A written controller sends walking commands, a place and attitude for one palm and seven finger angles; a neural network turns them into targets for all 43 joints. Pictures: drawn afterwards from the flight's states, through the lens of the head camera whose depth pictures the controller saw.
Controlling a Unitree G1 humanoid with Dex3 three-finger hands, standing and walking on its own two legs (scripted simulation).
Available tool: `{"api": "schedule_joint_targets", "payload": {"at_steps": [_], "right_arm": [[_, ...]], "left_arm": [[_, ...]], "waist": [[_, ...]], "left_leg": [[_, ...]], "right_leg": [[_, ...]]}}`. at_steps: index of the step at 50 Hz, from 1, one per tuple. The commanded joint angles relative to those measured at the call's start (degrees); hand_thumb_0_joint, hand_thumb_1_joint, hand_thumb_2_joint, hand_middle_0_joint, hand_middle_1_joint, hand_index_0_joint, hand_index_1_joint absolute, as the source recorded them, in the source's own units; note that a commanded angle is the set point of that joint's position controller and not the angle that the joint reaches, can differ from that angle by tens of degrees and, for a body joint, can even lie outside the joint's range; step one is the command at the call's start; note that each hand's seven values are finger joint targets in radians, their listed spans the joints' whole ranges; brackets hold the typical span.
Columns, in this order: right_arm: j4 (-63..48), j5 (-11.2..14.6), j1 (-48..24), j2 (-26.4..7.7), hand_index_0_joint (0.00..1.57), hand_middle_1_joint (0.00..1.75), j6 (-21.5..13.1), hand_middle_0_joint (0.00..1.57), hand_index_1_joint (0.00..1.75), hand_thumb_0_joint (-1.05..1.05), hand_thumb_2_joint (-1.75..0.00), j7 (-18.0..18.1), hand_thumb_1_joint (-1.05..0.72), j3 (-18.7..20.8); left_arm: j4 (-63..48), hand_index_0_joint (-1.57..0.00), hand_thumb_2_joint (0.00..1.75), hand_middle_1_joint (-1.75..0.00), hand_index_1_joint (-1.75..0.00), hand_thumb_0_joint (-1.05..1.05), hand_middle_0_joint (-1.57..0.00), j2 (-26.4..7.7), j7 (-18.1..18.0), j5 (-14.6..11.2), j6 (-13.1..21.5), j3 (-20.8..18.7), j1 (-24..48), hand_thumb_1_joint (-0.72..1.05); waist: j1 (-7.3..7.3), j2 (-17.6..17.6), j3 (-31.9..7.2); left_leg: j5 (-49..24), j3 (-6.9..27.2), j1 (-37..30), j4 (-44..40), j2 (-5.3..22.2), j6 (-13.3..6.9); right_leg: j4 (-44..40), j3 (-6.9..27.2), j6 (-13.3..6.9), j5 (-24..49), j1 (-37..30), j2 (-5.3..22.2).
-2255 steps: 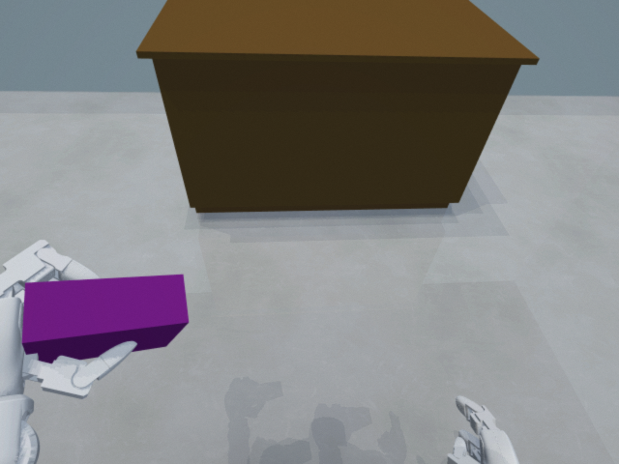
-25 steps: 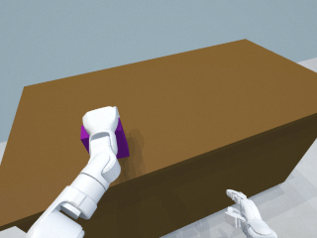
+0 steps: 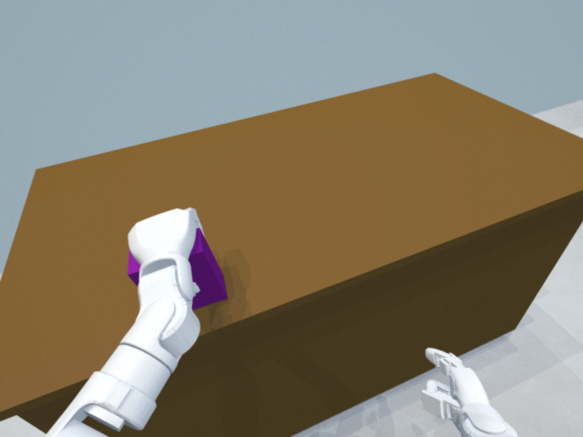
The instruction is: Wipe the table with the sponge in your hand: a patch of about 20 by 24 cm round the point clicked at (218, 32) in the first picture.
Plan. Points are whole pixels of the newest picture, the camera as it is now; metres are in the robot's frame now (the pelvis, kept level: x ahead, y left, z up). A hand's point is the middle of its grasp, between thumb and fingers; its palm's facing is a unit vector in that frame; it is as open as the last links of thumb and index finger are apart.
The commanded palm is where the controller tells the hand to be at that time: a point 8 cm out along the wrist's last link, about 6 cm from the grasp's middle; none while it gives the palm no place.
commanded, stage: slide back across to the middle lane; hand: left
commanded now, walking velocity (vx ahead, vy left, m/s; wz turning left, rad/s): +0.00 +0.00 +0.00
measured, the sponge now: (186, 282) +0.33 +0.21 +0.05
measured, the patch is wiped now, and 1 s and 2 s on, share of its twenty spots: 0.85 0.85 0.85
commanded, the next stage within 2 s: wipe forward along the middle lane in 0.40 s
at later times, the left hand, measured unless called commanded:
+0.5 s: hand (138, 278) +0.29 +0.26 +0.10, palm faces +0.03 -0.09 -1.00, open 9.4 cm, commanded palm +0.26 +0.27 +0.15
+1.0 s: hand (129, 257) +0.33 +0.29 +0.10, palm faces -0.04 -0.04 -1.00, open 9.4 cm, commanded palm +0.32 +0.29 +0.14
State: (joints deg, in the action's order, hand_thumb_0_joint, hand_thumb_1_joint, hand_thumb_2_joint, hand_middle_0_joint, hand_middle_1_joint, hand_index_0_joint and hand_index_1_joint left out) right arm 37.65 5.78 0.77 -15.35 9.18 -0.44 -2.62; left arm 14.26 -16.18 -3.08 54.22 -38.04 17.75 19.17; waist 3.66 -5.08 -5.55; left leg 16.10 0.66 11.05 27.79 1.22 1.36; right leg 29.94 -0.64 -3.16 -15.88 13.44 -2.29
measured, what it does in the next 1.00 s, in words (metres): stands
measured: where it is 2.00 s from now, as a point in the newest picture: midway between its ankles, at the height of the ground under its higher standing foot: outside the picture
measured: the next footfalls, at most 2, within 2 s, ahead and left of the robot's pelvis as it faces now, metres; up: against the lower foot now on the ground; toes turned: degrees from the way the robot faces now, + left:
none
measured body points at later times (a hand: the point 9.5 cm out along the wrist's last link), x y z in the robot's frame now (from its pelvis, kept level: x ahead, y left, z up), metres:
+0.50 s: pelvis +0.00 -0.01 +0.00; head -0.03 -0.05 +0.45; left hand +0.29 +0.26 +0.16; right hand +0.24 -0.22 -0.08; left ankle -0.01 +0.14 -0.74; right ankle +0.00 -0.08 -0.74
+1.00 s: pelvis -0.01 +0.01 +0.00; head -0.02 -0.03 +0.45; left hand +0.33 +0.29 +0.15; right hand +0.17 -0.23 -0.11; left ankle -0.01 +0.14 -0.74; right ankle +0.00 -0.08 -0.74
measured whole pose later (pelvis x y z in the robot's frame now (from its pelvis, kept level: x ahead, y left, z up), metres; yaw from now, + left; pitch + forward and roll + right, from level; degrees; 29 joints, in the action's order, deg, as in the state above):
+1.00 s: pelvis -0.01 +0.01 +0.00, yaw +1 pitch +1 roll +0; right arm 40.2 5.0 7.7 -16.3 4.0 4.1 -1.4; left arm 28.5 -24.9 0.2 55.6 -21.8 7.2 25.2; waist 2.7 -4.8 -3.9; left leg 14.1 2.0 14.7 27.3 0.8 1.0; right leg 27.4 -1.8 -2.7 -13.3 15.6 -1.9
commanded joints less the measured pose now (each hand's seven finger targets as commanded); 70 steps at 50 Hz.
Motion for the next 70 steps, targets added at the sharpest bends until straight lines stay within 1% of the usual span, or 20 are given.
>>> {"api": "schedule_joint_targets", "payload": {"at_steps": [1, 3, 5, 8, 10, 13, 25, 29, 30, 34, 41, 48, 50, 53, 55, 58, 63, 65, 68, 70], "right_arm": [[-10.74, -0.17, -14.26, -5.00, 0.20, 0.30, -3.74, 0.20, 0.30, 0.00, -0.90, 0.88, -0.90, 1.72], [-11.25, -0.23, -14.20, -4.92, 0.20, 0.30, -4.29, 0.20, 0.30, 0.00, -0.90, 1.06, -0.90, 1.75], [-11.24, -0.50, -13.95, -5.24, 0.20, 0.30, -4.58, 0.20, 0.30, 0.00, -0.90, 1.23, -0.90, 1.88], [-11.41, -0.57, -13.42, -5.01, 0.20, 0.30, -5.32, 0.20, 0.30, 0.00, -0.90, 1.38, -0.90, 1.94], [-11.26, -0.75, -13.44, -5.37, 0.20, 0.30, -5.45, 0.20, 0.30, 0.00, -0.90, 1.77, -0.90, 1.99], [-10.32, -0.78, -13.18, -5.49, 0.20, 0.30, -5.92, 0.20, 0.30, 0.00, -0.90, 2.56, -0.90, 1.87], [-10.13, -1.35, -11.15, -5.99, 0.20, 0.30, -7.98, 0.20, 0.30, 0.00, -0.90, 3.77, -0.90, 2.36], [-8.81, -1.26, -9.76, -6.18, 0.20, 0.30, -8.36, 0.20, 0.30, 0.00, -0.90, 4.40, -0.90, 2.38], [-8.58, -1.21, -9.66, -6.40, 0.20, 0.30, -8.54, 0.20, 0.30, 0.00, -0.90, 4.54, -0.90, 2.47], [-7.44, -0.98, -8.11, -6.49, 0.20, 0.30, -8.67, 0.20, 0.30, 0.00, -0.90, 5.01, -0.90, 2.53], [-6.80, -0.95, -4.52, -7.01, 0.20, 0.30, -8.67, 0.20, 0.30, 0.00, -0.90, 5.29, -0.90, 3.13], [-6.03, -0.78, -1.41, -7.63, 0.20, 0.30, -7.86, 0.20, 0.30, 0.00, -0.90, 5.08, -0.90, 3.42], [-5.86, -0.80, -0.68, -7.90, 0.20, 0.30, -7.67, 0.20, 0.30, 0.00, -0.90, 4.99, -0.90, 3.53], [-5.43, -0.69, 0.86, -8.01, 0.20, 0.30, -7.52, 0.20, 0.30, 0.00, -0.90, 5.02, -0.90, 3.79], [-5.32, -0.81, 1.25, -8.31, 0.20, 0.30, -7.29, 0.20, 0.30, 0.00, -0.90, 5.02, -0.90, 3.81], [-5.25, -0.65, 2.51, -8.23, 0.20, 0.30, -7.08, 0.20, 0.30, 0.00, -0.90, 4.87, -0.90, 3.98], [-4.88, -0.73, 4.43, -8.46, 0.20, 0.30, -6.81, 0.20, 0.30, 0.00, -0.90, 4.63, -0.90, 4.40], [-4.86, -0.85, 4.60, -8.81, 0.20, 0.30, -6.52, 0.20, 0.30, 0.00, -0.90, 4.60, -0.90, 4.37], [-4.66, -0.69, 5.26, -8.68, 0.20, 0.30, -6.39, 0.20, 0.30, 0.00, -0.90, 4.41, -0.90, 4.43], [-4.43, -0.80, 5.61, -9.03, 0.20, 0.30, -6.29, 0.20, 0.30, 0.00, -0.90, 4.43, -0.90, 4.49]], "left_arm": [[-7.91, -1.20, 1.30, -1.60, -1.60, 0.00, -1.20, -11.71, 0.84, 1.71, 0.05, -7.39, 11.32, 0.10], [-9.90, -1.20, 1.30, -1.60, -1.60, 0.00, -1.20, -11.31, 1.40, 1.67, 0.86, -7.09, 10.45, 0.10], [-11.93, -1.20, 1.30, -1.60, -1.60, 0.00, -1.20, -15.34, 1.67, 1.69, 1.69, -10.83, 9.32, 0.10], [-13.09, -1.20, 1.30, -1.60, -1.60, 0.00, -1.20, -12.57, 2.10, 1.11, 3.12, -9.29, 4.67, 0.10], [-14.43, -1.20, 1.30, -1.60, -1.60, 0.00, -1.20, -15.67, 2.45, 1.33, 3.73, -11.59, 4.89, 0.10], [-12.73, -1.20, 1.30, -1.60, -1.60, 0.00, -1.20, -15.94, 2.68, 1.61, 4.30, -11.10, 7.28, 0.10], [-14.13, -1.20, 1.30, -1.60, -1.60, 0.00, -1.20, -20.46, 3.46, 0.88, 9.71, -16.10, 3.53, 0.10], [-9.37, -1.20, 1.30, -1.60, -1.60, 0.00, -1.20, -19.31, 3.03, 1.09, 10.83, -14.74, 8.12, 0.10], [-9.06, -1.20, 1.30, -1.60, -1.60, 0.00, -1.20, -21.55, 2.84, 1.22, 11.18, -16.53, 9.44, 0.10], [-3.68, -1.20, 1.30, -1.60, -1.60, 0.00, -1.20, -19.17, 2.64, 1.36, 12.20, -14.15, 13.03, 0.10], [3.99, -1.20, 1.30, -1.60, -1.60, 0.00, -1.20, -19.58, 2.32, 1.84, 14.67, -14.36, 17.50, 0.10], [12.27, -1.20, 1.30, -1.60, -1.60, 0.00, -1.20, -19.37, 1.99, 2.69, 16.19, -13.60, 21.70, 0.10], [13.59, -1.20, 1.30, -1.60, -1.60, 0.00, -1.20, -21.69, 1.78, 3.03, 16.96, -15.65, 22.89, 0.10], [16.33, -1.20, 1.30, -1.60, -1.60, 0.00, -1.20, -20.64, 1.41, 3.21, 17.74, -13.97, 25.99, 0.10], [17.42, -1.20, 1.30, -1.60, -1.60, 0.00, -1.20, -23.96, 1.11, 3.31, 18.30, -16.81, 26.95, 0.10], [20.31, -1.20, 1.30, -1.60, -1.60, 0.00, -1.20, -22.00, 0.95, 3.35, 18.87, -14.83, 27.98, 0.10], [22.72, -1.20, 1.30, -1.60, -1.60, 0.00, -1.20, -23.29, 0.35, 3.81, 20.07, -15.84, 28.79, 0.10], [23.17, -1.20, 1.30, -1.60, -1.60, 0.00, -1.20, -26.10, 0.22, 4.01, 20.50, -18.13, 28.99, 0.10], [24.65, -1.20, 1.30, -1.60, -1.60, 0.00, -1.20, -23.57, 0.00, 4.09, 20.77, -15.45, 31.47, 0.10], [25.52, -1.20, 1.30, -1.60, -1.60, 0.00, -1.20, -27.11, -0.17, 4.22, 21.10, -18.45, 31.87, 0.10]], "waist": [[2.09, 6.28, -8.64], [2.09, 6.89, -8.85], [2.75, 6.88, -9.82], [2.34, 8.02, -8.56], [2.34, 7.41, -7.16], [1.53, 7.75, -4.87], [2.38, 5.39, -7.58], [1.00, 7.30, -5.55], [0.99, 6.90, -4.87], [0.09, 6.61, -4.38], [-0.50, 7.46, -7.78], [-1.72, 7.46, -5.35], [-1.35, 6.94, -6.27], [-2.34, 8.15, -6.99], [-1.78, 7.37, -7.87], [-2.56, 8.14, -7.06], [-2.61, 7.15, -9.71], [-2.03, 6.49, -10.68], [-3.38, 6.37, -8.79], [-2.65, 6.86, -9.70]], "left_leg": [[-12.11, -2.32, 0.17, -2.30, -3.32, -3.58], [-12.70, -2.32, 0.05, -2.19, -3.48, -3.71], [-13.34, -1.91, -0.39, -2.30, -3.53, -3.72], [-14.24, -2.18, -0.46, -2.02, -3.54, -3.89], [-13.59, -1.81, -0.95, -2.24, -3.50, -3.83], [-11.37, -1.83, -0.33, -2.70, -3.53, -3.87], [-12.62, -1.39, -1.72, -2.78, -3.61, -3.98], [-10.69, -1.54, -0.31, -3.26, -3.52, -3.90], [-10.13, -1.30, -0.57, -3.45, -3.39, -3.79], [-8.87, -1.34, 0.24, -3.86, -3.38, -3.75], [-8.75, -1.39, 1.46, -3.48, -3.54, -3.77], [-6.56, -1.10, 4.11, -3.56, -3.27, -3.70], [-6.85, -0.74, 4.67, -3.69, -3.20, -3.55], [-6.50, -1.06, 5.24, -2.85, -3.30, -3.75], [-7.14, -0.79, 5.70, -3.15, -3.22, -3.69], [-6.54, -0.97, 6.58, -2.79, -3.22, -3.80], [-8.17, -1.00, 6.53, -2.12, -3.20, -3.91], [-8.84, -0.79, 7.10, -2.45, -3.12, -3.75], [-8.11, -1.07, 7.35, -2.09, -3.05, -3.92], [-8.87, -0.62, 7.86, -2.35, -2.98, -3.90]], "right_leg": [[-5.60, 2.17, 0.25, 13.84, -7.62, 0.88], [-5.74, 2.29, 0.36, 15.07, -8.08, 0.92], [-5.94, 3.39, 0.24, 16.08, -9.23, 0.84], [-5.60, 2.63, 0.47, 18.42, -8.97, 0.78], [-6.50, 3.86, 0.34, 17.03, -7.95, 0.73], [-7.43, 3.80, 0.60, 13.36, -6.28, 0.71], [-7.52, 3.71, 0.43, 14.99, -8.00, 0.90], [-8.10, 2.47, 0.74, 12.34, -5.91, 0.77], [-8.59, 3.23, 0.53, 11.14, -5.24, 0.65], [-8.91, 1.78, 0.63, 8.89, -3.91, 0.74], [-8.33, 1.26, 0.70, 9.57, -4.77, 0.85], [-8.50, 0.51, 0.64, 6.71, -1.53, 0.68], [-8.31, 0.71, 0.35, 6.74, -1.63, 0.54], [-8.00, 0.56, 0.72, 7.07, -1.12, 0.69], [-7.95, 0.80, 0.48, 7.77, -1.83, 0.70], [-7.78, 0.31, 0.70, 7.27, -0.90, 0.67], [-7.33, 0.39, 0.51, 9.55, -1.45, 0.60], [-7.20, 0.63, 0.29, 10.36, -2.33, 0.59], [-7.28, 0.23, 0.56, 9.76, -0.43, 0.62], [-7.32, 0.39, 0.29, 10.28, -1.23, 0.56]]}}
